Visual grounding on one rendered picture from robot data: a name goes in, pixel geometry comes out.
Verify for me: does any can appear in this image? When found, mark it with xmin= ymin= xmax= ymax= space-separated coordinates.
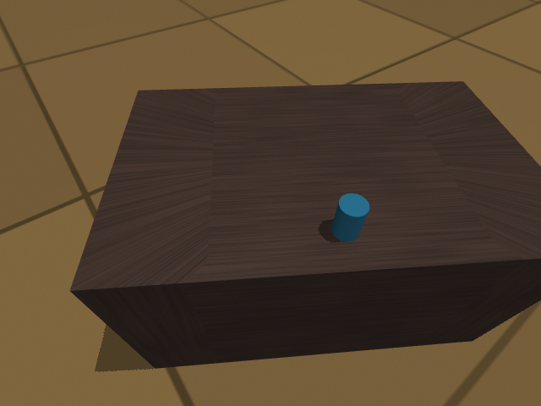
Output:
xmin=331 ymin=194 xmax=369 ymax=242

